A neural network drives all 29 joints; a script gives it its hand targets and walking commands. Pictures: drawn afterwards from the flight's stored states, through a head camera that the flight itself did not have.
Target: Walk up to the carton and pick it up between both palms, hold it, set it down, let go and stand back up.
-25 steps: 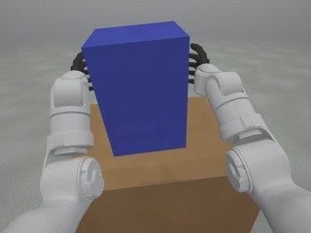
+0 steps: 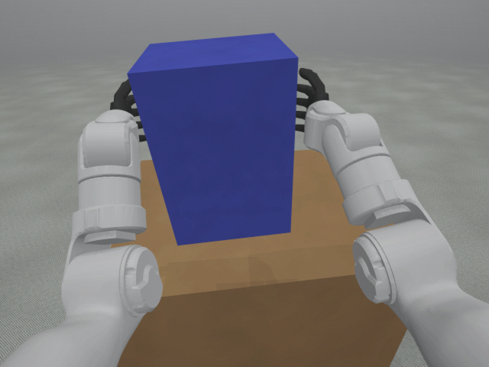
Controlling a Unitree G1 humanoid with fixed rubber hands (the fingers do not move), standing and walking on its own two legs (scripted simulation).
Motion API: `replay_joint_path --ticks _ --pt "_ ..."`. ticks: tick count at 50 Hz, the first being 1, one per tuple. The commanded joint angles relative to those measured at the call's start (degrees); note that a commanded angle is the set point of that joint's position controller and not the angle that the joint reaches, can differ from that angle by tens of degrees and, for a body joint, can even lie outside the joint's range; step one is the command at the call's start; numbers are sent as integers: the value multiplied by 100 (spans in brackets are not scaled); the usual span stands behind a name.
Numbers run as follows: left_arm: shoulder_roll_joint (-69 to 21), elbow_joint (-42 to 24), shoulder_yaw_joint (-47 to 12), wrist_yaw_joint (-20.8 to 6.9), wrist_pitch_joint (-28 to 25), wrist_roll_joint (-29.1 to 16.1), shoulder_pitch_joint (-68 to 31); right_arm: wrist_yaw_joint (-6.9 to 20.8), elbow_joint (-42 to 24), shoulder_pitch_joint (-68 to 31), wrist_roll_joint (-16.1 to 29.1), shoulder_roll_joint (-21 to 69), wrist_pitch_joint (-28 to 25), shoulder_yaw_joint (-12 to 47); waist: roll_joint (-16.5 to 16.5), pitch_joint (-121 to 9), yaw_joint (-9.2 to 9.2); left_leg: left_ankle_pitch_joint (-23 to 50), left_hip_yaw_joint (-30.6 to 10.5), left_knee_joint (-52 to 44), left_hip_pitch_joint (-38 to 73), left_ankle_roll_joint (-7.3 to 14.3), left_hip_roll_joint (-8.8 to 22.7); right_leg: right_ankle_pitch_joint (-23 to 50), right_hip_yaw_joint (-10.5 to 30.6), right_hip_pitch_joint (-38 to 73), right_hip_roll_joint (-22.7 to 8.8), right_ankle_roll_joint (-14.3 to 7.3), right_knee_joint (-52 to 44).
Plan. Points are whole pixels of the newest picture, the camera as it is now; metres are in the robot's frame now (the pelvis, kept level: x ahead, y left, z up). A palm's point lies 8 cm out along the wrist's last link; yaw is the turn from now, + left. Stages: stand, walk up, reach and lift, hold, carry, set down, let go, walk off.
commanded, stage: hold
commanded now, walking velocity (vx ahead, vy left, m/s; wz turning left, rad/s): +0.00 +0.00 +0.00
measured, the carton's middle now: (223, 143) +0.39 +0.00 +0.28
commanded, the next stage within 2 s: none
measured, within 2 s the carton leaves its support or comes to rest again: neither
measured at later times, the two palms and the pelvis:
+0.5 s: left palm (127, 121) +0.37 +0.14 +0.33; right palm (319, 115) +0.36 -0.14 +0.33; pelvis +0.01 +0.00 +0.00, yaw +0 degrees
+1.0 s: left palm (122, 122) +0.37 +0.15 +0.33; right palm (316, 113) +0.36 -0.14 +0.34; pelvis +0.00 +0.00 +0.00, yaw +0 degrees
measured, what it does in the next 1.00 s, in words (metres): stands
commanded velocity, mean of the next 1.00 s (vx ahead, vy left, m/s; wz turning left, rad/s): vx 0.00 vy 0.00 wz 0.00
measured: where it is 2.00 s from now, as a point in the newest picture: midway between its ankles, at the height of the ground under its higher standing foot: outside the picture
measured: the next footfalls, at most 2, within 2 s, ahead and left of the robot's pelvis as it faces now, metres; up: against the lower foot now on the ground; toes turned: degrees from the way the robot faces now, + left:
none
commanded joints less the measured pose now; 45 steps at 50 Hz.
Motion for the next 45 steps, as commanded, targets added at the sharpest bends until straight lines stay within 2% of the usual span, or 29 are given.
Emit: replay_joint_path --ticks 1,4,5,6,7,9,11,12,13,15,16,18,19,20,23,25,27,28,29,32,33,35,37,38,39,40,43,44,45 --pt "-3117 -963 -1923 -992 -466 -1477 -4315 981 -1872 -4273 1156 3307 -278 1030 289 -1853 -31 1136 -3 -484 -858 -241 -338 1303 549 1889 238 268 197" --pt "-3276 -954 -2009 -907 -469 -1555 -4351 1010 -1803 -4229 1125 3274 -274 967 407 -1824 -23 973 -70 -560 -961 -285 -289 1022 502 1883 312 220 185" --pt "-3115 -561 -1837 -908 -424 -1451 -4413 1023 -1327 -4101 965 3109 -191 757 361 -1263 -61 574 -87 -676 -1130 -266 -265 638 506 1586 261 205 98" --pt "-3222 -504 -1820 -931 -384 -1371 -4135 1047 -1378 -3996 950 3099 -206 730 400 -1153 -72 451 -119 -716 -1146 -274 -228 551 514 1573 253 191 115" --pt "-3061 -504 -1688 -966 -404 -1263 -4272 1078 -1293 -4102 907 3184 -218 751 229 -1196 8 186 -113 -768 -1249 -192 -215 255 548 1584 226 230 69" --pt "-3094 -381 -1657 -972 -406 -1281 -4178 1087 -1443 -4328 1008 3274 -253 878 208 -1224 119 570 -39 -699 -1283 -180 -286 621 560 1596 222 246 79" --pt "-3145 -681 -1771 -941 -475 -1347 -4316 1091 -1316 -4113 974 3266 -276 789 326 -1635 -34 700 -85 -644 -1060 -233 -257 756 554 1699 271 227 178" --pt "-3150 -949 -1866 -916 -514 -1446 -4503 1088 -1591 -4278 1096 3394 -306 975 220 -1785 24 955 -14 -524 -1011 -238 -326 975 519 1768 302 243 186" --pt "-3099 -704 -1711 -911 -462 -1383 -4526 1071 -1505 -4295 972 3376 -261 876 155 -1694 54 922 -22 -544 -933 -210 -336 947 560 1679 249 264 142" --pt "-3021 -466 -1679 -967 -419 -1310 -4228 1059 -1227 -3960 948 3164 -202 786 123 -1274 -53 755 -53 -609 -950 -205 -311 716 569 1469 232 243 71" --pt "-3132 -571 -1749 -992 -426 -1335 -4190 1056 -1318 -3932 987 3146 -237 752 324 -1370 -78 760 -51 -645 -975 -239 -279 813 545 1553 257 220 114" --pt "-3189 -442 -1759 -1029 -392 -1341 -4216 1010 -1529 -4159 968 3096 -285 691 385 -1569 -162 789 -29 -593 -908 -254 -313 867 570 1638 205 204 73" --pt "-3166 -588 -1793 -1041 -412 -1359 -4118 969 -1658 -4102 1015 3106 -303 798 254 -1705 -126 995 -21 -501 -845 -249 -347 1182 574 1751 218 253 114" --pt "-3228 -1055 -2000 -1026 -459 -1481 -4159 931 -2046 -4117 1163 3325 -335 1033 328 -2044 -117 1416 -21 -419 -732 -275 -407 1630 574 1996 241 285 190" --pt "-3086 -714 -1797 -999 -403 -1372 -4109 935 -1873 -4171 1166 3210 -239 1021 206 -1580 -26 1316 8 -474 -696 -269 -400 1529 559 1667 212 290 105" --pt "-3027 -1138 -1815 -995 -406 -1402 -3986 910 -2104 -3990 1304 3419 -236 1260 76 -1858 69 1534 15 -418 -663 -215 -426 1811 611 1949 182 328 139" --pt "-2978 -931 -1697 -974 -369 -1329 -3934 926 -2084 -4158 1268 3236 -236 1189 10 -1600 131 1435 -9 -459 -600 -215 -380 1436 528 1626 246 294 132" --pt "-3065 -937 -1762 -977 -375 -1321 -3961 920 -1764 -3867 1156 3186 -198 1089 178 -1465 -16 1292 -20 -511 -626 -236 -345 1332 510 1743 285 275 82" --pt "-2921 -752 -1639 -1004 -336 -1282 -3842 922 -1752 -3834 1118 3140 -162 1067 37 -1313 -7 1118 -24 -574 -772 -230 -334 1173 508 1783 253 260 45" --pt "-3332 -1213 -2079 -968 -353 -1461 -4085 961 -2125 -4026 1179 3183 -273 1066 480 -1741 -51 1243 -24 -511 -716 -309 -326 1154 516 1713 296 198 140" --pt "-3194 -1159 -2052 -952 -376 -1479 -4223 955 -2005 -4068 1195 3322 -236 1068 302 -1771 -85 1237 14 -482 -693 -279 -340 1271 526 1759 280 225 79" --pt "-3152 -866 -1963 -971 -373 -1418 -4157 993 -1699 -3962 1103 3217 -199 980 292 -1352 -61 931 -12 -596 -839 -290 -307 986 495 1606 300 203 74" --pt "-3113 -738 -1845 -986 -410 -1366 -4391 1055 -1343 -4059 902 3177 -187 757 317 -1257 -54 304 -49 -744 -1119 -238 -267 317 517 1430 257 208 78" --pt "-3203 -586 -1812 -980 -438 -1383 -4343 1081 -1410 -4099 859 3271 -228 745 250 -1186 -27 237 -46 -774 -1211 -197 -278 301 544 1500 243 207 30" --pt "-3180 -522 -1772 -966 -484 -1346 -4368 1116 -1553 -4307 884 3276 -280 813 226 -1364 128 277 -77 -772 -1276 -165 -248 341 563 1647 248 212 101" --pt "-3244 -689 -1854 -952 -499 -1487 -4371 1096 -1864 -4453 1009 3466 -326 979 146 -1734 102 630 -39 -614 -1170 -142 -309 740 540 1772 221 246 169" --pt "-3077 -492 -1778 -904 -513 -1410 -4589 1058 -1336 -4299 907 3353 -275 759 158 -1455 -28 546 15 -606 -979 -155 -343 556 592 1462 169 258 58" --pt "-3179 -519 -1770 -901 -537 -1428 -4453 1061 -1508 -4330 922 3392 -333 808 198 -1554 39 529 -66 -602 -908 -157 -290 516 590 1583 216 257 67" --pt "-3227 -459 -1801 -896 -513 -1384 -4386 1052 -1388 -4274 921 3300 -308 782 283 -1352 -12 605 -74 -632 -1059 -172 -254 655 600 1507 226 236 96"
